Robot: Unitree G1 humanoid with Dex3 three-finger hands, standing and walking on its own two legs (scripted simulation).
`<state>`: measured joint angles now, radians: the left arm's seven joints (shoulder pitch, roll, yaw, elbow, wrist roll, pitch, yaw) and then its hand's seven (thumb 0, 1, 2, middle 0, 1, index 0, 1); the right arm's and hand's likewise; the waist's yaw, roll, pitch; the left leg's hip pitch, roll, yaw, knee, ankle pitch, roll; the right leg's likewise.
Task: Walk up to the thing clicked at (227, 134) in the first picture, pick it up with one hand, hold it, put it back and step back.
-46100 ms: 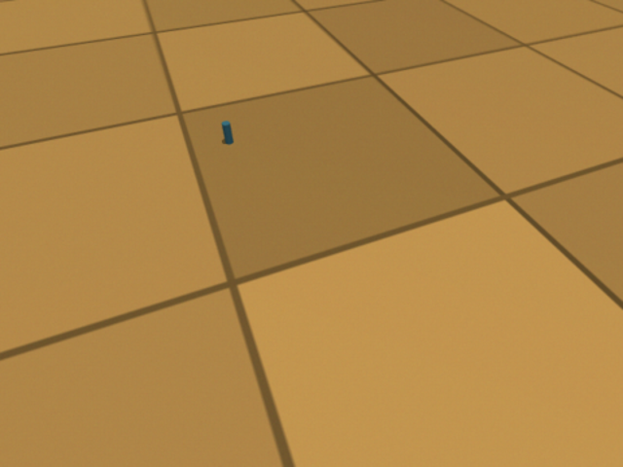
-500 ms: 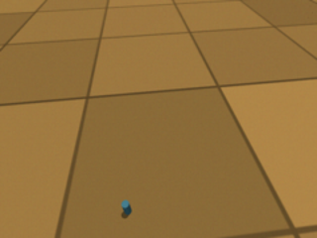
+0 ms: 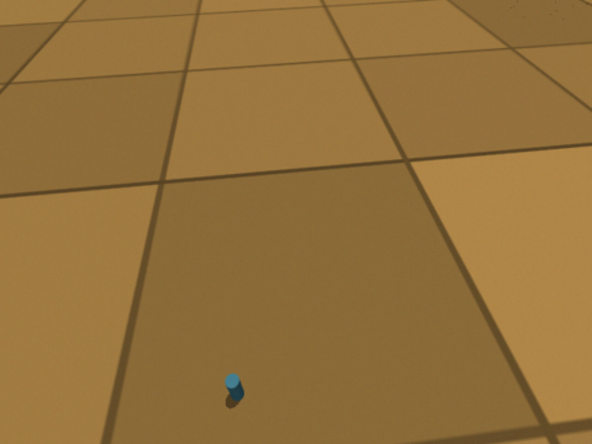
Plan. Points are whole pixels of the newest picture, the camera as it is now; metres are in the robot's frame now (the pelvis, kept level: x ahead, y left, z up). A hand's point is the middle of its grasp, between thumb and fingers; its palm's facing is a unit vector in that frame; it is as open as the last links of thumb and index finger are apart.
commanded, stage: stand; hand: left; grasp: from above
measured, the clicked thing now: (235, 387) +0.45 +0.23 -0.72
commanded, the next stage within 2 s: step back in 0.14 s
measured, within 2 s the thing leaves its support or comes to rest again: neither
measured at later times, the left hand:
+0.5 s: hand out of the picture +0.09 +0.31 -0.19, palm faces -0.03 -0.93 -0.36, open 7.4 cm
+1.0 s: hand out of the picture -0.01 +0.30 -0.16, palm faces -0.09 -0.91 -0.40, open 7.4 cm
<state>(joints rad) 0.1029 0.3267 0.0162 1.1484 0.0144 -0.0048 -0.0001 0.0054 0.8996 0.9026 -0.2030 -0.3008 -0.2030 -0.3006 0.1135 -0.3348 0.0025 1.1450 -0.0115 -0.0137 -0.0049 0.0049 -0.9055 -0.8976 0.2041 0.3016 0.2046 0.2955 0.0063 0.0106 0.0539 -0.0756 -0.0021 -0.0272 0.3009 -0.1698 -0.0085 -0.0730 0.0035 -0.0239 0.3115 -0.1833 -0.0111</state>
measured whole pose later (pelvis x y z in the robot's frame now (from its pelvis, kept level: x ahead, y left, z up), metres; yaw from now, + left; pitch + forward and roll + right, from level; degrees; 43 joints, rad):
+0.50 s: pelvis -0.05 +0.05 -0.02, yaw +0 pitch -1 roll +0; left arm 0.02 0.41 0.07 0.92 0.01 0.05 0.01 0.01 0.90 0.90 -0.20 -0.30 -0.20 -0.30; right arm 0.13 -0.39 -0.06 1.00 -0.02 0.03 0.00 0.00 -0.91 -0.90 0.20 0.30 0.20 0.30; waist -0.01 -0.07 0.20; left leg -0.22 -0.05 -0.01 0.61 -0.37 0.04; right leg -0.38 -0.04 0.05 0.69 -0.33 0.00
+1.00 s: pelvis -0.13 +0.05 -0.02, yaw -5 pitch -3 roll +1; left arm 0.14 0.36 0.07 0.86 0.03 0.04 0.00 0.01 0.90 0.90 -0.20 -0.30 -0.20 -0.30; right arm 0.10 -0.36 -0.04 0.90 0.01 0.05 -0.01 0.01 -0.90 -0.90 0.21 0.30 0.21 0.30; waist 0.01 0.01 0.19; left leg -0.38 -0.08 -0.04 0.96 -0.52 0.01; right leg -0.27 0.04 0.06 0.63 -0.30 -0.05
